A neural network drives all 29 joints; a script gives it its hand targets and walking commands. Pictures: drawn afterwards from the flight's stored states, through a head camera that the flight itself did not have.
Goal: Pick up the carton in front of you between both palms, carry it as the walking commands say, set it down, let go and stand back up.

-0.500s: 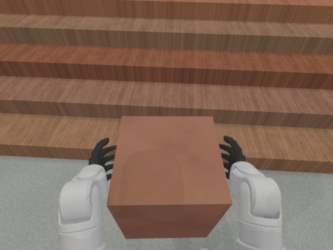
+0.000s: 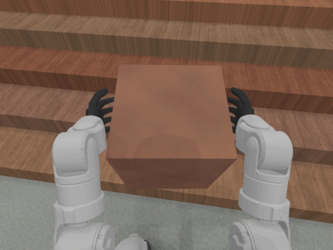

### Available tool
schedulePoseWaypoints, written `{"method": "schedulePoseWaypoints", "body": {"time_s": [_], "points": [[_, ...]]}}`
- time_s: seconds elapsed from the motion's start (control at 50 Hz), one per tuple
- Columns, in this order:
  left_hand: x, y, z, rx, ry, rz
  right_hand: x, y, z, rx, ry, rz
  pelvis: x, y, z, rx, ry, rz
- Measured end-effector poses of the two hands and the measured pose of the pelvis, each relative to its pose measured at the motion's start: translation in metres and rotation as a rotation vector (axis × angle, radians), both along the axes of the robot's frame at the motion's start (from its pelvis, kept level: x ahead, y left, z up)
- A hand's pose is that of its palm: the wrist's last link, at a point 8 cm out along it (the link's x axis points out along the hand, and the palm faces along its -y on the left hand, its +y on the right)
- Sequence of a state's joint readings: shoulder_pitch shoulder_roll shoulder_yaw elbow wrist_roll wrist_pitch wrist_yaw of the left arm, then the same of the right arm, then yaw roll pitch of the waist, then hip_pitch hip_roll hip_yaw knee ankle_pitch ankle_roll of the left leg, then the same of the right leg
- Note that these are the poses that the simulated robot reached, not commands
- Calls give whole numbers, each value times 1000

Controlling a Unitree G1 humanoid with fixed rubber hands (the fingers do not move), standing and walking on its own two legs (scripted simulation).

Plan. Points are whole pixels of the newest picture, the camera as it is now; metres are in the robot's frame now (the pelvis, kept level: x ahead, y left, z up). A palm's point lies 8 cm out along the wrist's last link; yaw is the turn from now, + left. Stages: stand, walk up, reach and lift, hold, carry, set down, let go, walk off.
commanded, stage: carry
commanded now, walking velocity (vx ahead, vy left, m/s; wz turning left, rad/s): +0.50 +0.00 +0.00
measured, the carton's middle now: (169, 134) +0.35 +0.01 +0.09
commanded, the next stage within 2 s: none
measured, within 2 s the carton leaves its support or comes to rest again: neither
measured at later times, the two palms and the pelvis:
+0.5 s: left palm (127, 41) +0.72 +0.16 +0.13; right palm (214, 42) +0.71 -0.14 +0.13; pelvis +0.33 +0.02 -0.01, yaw +1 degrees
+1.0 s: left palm out of the picture +1.05 +0.14 +0.28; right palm out of the picture +1.12 -0.15 +0.28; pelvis +0.71 -0.10 +0.15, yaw +4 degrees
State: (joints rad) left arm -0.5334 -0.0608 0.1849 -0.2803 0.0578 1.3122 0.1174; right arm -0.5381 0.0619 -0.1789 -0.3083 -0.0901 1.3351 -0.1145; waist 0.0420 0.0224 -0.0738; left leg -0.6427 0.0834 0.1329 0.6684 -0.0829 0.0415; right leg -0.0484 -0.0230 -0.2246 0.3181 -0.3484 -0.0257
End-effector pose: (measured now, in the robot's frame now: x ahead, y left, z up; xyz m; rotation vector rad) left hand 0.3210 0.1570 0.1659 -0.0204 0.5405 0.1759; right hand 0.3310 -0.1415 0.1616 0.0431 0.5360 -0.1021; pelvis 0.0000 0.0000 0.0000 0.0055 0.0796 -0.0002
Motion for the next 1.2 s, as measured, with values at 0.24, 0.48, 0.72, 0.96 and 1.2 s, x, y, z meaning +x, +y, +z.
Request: {"method": "schedulePoseWaypoints", "body": {"time_s": [0.24, 0.48, 0.72, 0.96, 1.2], "points": [[222, 9, -50, -19, 235, -118, 191, 9, -38, -67, 237, -76, 150, 37, -12, -16, 3, -25], [387, 5, -35, -62, 97, -52, 363, 4, -29, 9, 97, -95, 307, 28, -7, -20, 41, 11], [578, -37, -43, -26, 121, 44, 587, -37, -38, 30, 126, 0, 522, -42, -3, -26, -20, 28], [696, -12, 84, -84, 121, 265, 760, -4, 88, 23, 133, 179, 678, -100, 143, 61, 7, 83], [912, -121, 219, 39, 95, -65, 883, -121, 196, 1, 87, -43, 844, -94, 194, 120, -32, 10]]}}
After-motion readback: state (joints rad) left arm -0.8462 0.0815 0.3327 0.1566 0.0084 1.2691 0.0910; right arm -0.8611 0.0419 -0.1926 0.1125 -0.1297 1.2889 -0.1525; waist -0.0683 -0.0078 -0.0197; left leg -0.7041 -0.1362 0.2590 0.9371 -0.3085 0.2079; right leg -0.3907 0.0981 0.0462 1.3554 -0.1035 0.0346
